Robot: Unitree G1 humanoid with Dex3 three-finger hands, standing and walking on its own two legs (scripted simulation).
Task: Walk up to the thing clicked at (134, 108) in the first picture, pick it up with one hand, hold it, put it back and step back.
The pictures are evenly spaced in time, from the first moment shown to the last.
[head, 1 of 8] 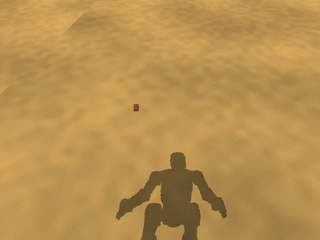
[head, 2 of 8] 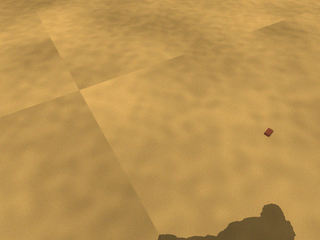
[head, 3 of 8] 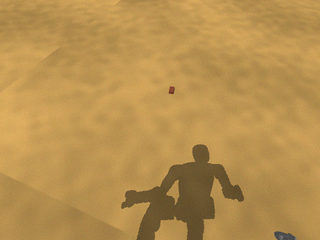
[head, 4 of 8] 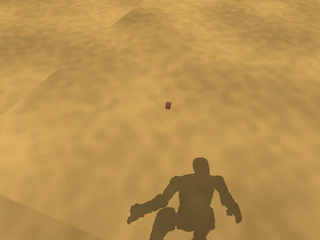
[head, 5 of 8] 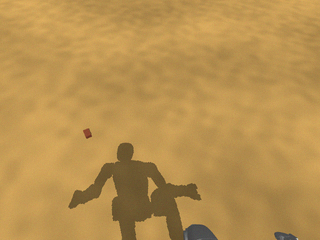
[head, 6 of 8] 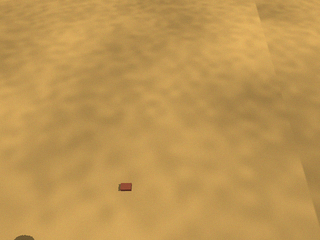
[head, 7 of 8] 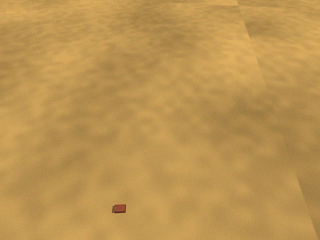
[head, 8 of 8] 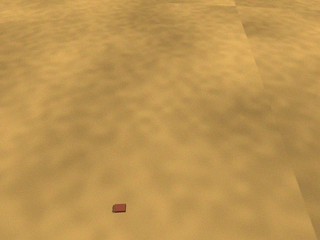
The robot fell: no
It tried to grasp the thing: no
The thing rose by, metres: 0.00
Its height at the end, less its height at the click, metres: +0.00
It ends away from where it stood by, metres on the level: 0.00
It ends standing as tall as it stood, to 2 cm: yes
